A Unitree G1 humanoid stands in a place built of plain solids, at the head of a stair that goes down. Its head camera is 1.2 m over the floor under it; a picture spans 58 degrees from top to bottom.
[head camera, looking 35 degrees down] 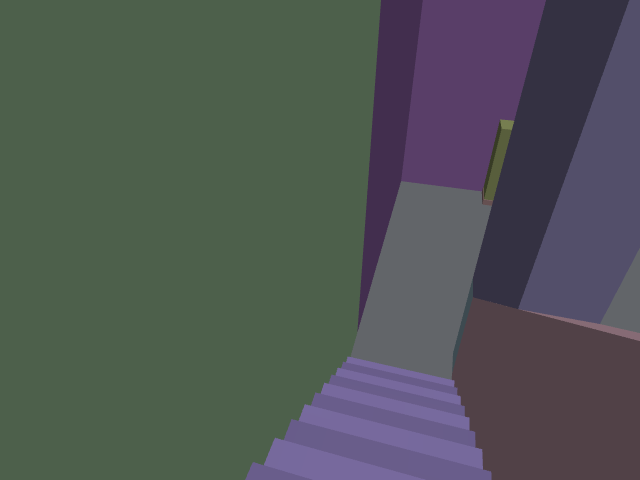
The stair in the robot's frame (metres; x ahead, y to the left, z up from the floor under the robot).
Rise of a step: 0.18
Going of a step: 0.22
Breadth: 1.21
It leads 16 degrees to the right of straight ahead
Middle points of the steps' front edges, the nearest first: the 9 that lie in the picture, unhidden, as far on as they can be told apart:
0.99 -0.28 -0.72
1.20 -0.34 -0.90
1.41 -0.40 -1.08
1.62 -0.46 -1.26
1.83 -0.52 -1.44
2.04 -0.58 -1.62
2.25 -0.64 -1.80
2.46 -0.70 -1.98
2.67 -0.76 -2.16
